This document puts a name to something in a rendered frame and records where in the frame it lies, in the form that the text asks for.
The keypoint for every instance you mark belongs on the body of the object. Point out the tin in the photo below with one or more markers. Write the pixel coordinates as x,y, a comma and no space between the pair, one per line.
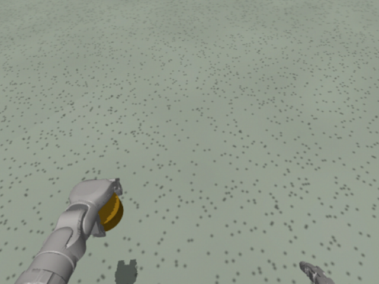
111,213

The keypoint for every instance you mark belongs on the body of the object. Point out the left robot arm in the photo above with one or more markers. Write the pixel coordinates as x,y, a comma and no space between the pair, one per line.
64,247

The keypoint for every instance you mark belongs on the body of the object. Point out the right robot hand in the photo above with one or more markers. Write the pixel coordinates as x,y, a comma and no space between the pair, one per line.
315,273

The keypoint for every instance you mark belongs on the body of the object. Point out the left robot hand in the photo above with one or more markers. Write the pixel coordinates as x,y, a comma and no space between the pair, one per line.
98,192

